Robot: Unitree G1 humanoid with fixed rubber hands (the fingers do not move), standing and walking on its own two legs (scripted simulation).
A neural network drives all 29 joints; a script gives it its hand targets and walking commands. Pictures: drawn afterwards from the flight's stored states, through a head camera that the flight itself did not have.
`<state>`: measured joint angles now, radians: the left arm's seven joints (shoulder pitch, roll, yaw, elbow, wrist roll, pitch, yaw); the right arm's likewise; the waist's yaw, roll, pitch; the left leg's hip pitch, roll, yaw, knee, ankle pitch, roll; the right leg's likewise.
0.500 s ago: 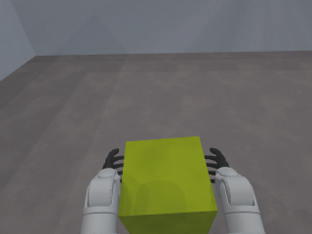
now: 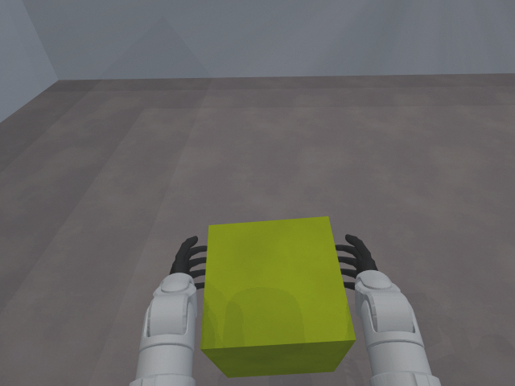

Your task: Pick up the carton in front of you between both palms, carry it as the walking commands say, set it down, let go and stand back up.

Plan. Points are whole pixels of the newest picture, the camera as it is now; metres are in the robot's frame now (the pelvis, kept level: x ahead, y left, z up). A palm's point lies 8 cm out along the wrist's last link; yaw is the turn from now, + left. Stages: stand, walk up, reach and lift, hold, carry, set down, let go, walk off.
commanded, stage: carry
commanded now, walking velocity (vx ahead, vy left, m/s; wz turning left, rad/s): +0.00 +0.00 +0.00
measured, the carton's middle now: (274, 302) +0.31 +0.00 -0.05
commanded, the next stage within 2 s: hold in 0.10 s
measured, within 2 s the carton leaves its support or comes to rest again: neither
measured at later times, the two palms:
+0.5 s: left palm (168, 296) +0.27 +0.17 +0.04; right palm (347, 273) +0.31 -0.12 +0.04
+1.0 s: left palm (203, 326) +0.32 +0.15 -0.17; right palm (333, 309) +0.36 -0.14 -0.18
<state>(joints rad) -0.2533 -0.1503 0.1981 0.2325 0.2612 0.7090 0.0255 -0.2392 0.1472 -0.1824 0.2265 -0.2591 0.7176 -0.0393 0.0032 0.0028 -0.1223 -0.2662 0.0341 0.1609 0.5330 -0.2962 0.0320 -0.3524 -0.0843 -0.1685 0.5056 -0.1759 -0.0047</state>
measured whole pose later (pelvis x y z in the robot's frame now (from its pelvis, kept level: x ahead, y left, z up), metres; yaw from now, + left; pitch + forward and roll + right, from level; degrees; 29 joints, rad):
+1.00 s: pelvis -0.05 -0.04 -0.10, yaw +12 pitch +31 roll +1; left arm -0.63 -0.18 0.40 0.53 0.24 0.17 0.12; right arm -0.60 0.13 -0.40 0.50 -0.26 0.19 -0.06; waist -0.04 0.03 -0.07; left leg -1.28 -0.03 -0.02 1.12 -0.37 -0.01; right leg -1.32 0.01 0.00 1.12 -0.33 -0.02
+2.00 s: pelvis -0.09 -0.04 -0.35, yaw +13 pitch +43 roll +3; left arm -1.10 -0.09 0.40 0.76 0.11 0.16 0.28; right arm -1.12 -0.21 -0.32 0.85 -0.10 0.21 -0.03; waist -0.10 0.09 0.02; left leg -2.19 -0.13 0.00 1.98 -0.55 -0.05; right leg -2.25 0.01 0.04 1.98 -0.48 0.00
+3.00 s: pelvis -0.09 -0.04 -0.40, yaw +14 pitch +40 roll +3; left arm -1.30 0.00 0.44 0.98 0.14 0.09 0.14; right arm -1.36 -0.38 -0.23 1.20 -0.01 0.12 0.04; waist -0.09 0.08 0.18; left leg -2.29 -0.16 0.00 2.17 -0.59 -0.06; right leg -2.34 0.00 0.02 2.17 -0.52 -0.02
